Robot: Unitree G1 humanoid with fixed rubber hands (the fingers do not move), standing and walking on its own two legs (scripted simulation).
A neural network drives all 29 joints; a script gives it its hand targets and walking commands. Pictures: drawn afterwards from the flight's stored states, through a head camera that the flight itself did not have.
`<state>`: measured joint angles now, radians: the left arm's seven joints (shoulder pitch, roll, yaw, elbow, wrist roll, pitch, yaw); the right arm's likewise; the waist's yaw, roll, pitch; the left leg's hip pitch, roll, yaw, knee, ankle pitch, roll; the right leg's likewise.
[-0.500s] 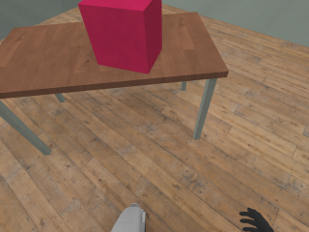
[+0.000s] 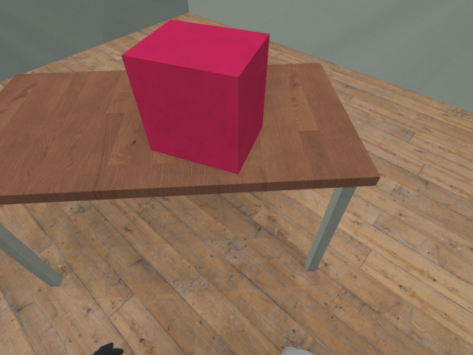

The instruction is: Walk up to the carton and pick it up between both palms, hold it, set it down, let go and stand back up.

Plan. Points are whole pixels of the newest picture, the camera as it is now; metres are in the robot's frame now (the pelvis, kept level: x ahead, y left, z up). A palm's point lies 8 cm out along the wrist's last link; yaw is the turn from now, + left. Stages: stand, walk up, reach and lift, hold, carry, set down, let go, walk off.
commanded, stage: walk up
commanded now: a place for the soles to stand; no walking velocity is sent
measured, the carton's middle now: (204, 97) +0.73 +0.06 +0.05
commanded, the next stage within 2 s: none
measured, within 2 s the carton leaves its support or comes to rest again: neither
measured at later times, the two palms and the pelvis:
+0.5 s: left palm out of the picture +0.13 +0.33 -0.12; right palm (316, 250) +0.34 -0.17 -0.10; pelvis +0.16 +0.06 -0.02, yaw +2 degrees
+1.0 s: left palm (74, 272) +0.32 +0.33 -0.08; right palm (326, 273) +0.29 -0.19 -0.10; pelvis +0.20 +0.07 +0.00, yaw -3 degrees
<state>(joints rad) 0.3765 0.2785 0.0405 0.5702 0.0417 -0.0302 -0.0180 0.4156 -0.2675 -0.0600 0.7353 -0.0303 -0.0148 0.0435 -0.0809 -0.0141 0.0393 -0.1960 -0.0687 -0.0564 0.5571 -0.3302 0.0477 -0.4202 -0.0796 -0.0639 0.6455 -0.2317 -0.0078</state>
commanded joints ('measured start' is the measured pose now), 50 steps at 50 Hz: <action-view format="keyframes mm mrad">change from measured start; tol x32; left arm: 1 206 130 60 -42 14 -36 31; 50 -24 116 14 -29 -43 4 10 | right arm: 1 -49 -100 -11 -95 1 -12 2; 50 -180 -135 34 -118 35 3 -35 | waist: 1 150 -7 -2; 50 79 -17 -61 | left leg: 1 -373 119 -152 62 -192 63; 5 -584 84 -52 706 -117 -65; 21 115 75 116 -22 269 1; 23 313 392 -265 -40 371 132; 39 -309 280 -70 -161 -115 33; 50 -43 211 18 -129 114 2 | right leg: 1 419 -9 61 -118 -78 -56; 3 432 -455 769 -444 -472 -243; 17 236 -169 61 -274 415 -163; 25 -155 60 120 655 -397 3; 41 97 -127 362 -257 -187 -105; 50 139 -17 208 -178 78 -34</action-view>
